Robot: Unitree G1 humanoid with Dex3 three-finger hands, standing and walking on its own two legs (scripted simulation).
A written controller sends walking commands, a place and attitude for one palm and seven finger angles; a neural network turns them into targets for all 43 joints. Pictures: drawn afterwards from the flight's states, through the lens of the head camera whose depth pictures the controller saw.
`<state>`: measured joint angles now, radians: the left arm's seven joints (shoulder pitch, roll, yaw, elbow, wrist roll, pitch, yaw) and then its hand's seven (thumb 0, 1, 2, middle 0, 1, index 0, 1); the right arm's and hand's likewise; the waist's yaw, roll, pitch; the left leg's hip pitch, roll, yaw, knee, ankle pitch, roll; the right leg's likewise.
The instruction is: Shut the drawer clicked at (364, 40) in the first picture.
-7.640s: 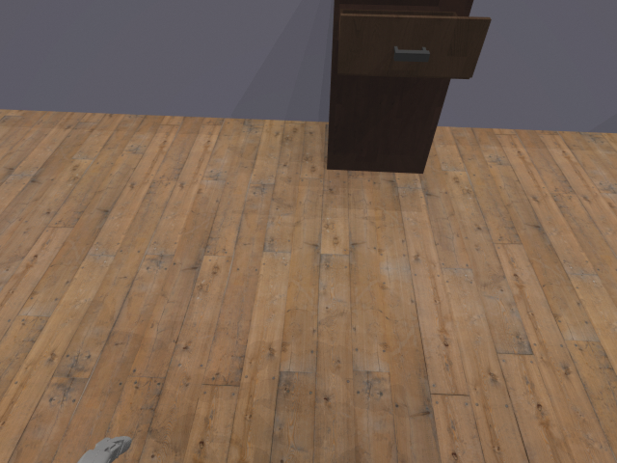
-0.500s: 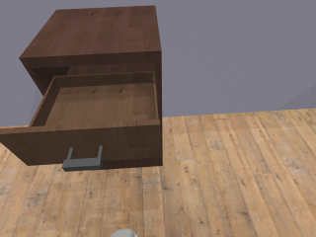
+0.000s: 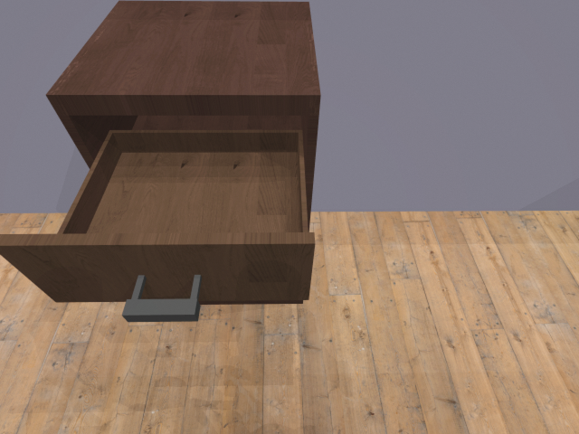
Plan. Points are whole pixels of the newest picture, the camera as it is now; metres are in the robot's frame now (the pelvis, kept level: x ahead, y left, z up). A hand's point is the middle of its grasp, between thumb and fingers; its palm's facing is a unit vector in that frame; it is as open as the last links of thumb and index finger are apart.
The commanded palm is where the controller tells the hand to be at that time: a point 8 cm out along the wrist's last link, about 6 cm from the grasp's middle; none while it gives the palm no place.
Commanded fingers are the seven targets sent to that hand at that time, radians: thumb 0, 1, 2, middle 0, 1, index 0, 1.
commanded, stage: come to a stop and stand still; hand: left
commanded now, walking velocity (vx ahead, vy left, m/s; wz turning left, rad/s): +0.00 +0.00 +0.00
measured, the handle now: (165, 296) +0.30 +0.23 -0.02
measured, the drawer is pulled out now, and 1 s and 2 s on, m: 0.30 0.30 0.30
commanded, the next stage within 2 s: look again from close up in 1.62 s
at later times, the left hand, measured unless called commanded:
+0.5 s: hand out of the picture +0.03 +0.22 -0.18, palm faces +0.05 -0.98 -0.18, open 7.3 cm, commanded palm none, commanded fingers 0.00 0.90 0.90 -0.20 -0.30 -0.20 -0.30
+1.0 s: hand out of the picture -0.05 +0.21 -0.18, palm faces +0.10 -0.99 -0.13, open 7.4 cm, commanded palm none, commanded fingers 0.00 0.90 0.90 -0.20 -0.30 -0.20 -0.30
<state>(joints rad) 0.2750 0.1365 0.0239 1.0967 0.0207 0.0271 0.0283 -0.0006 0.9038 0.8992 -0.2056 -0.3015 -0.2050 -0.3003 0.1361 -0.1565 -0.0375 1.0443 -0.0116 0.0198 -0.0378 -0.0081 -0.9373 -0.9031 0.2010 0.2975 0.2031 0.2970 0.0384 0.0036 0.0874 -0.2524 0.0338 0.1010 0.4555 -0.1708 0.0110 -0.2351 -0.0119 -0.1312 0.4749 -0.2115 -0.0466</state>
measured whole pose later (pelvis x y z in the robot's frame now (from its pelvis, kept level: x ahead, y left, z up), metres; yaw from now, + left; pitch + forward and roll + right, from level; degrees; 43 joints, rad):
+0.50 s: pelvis -0.02 +0.04 -0.01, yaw +2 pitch -1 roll -1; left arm 0.26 0.17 0.02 0.96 0.02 0.02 0.03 0.00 0.91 0.90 -0.20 -0.30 -0.20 -0.30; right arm 0.37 -0.13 -0.01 1.05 -0.03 0.03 -0.01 0.00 -0.91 -0.90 0.20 0.30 0.20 0.30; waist -0.02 -0.01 0.03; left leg -0.33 -0.03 0.07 0.51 -0.17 0.08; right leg -0.30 -0.03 -0.09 0.54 -0.28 -0.02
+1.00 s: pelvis +0.00 +0.06 +0.00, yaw +2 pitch -1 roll -1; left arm 0.41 0.12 -0.01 1.08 0.03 -0.01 0.04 0.00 0.91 0.90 -0.20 -0.30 -0.20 -0.30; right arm 0.28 -0.16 -0.01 1.08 -0.01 0.00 -0.01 0.01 -0.93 -0.90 0.20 0.30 0.20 0.30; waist 0.02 -0.02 0.00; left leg -0.25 -0.07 0.08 0.41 -0.15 0.10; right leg -0.23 -0.04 -0.03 0.43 -0.20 0.02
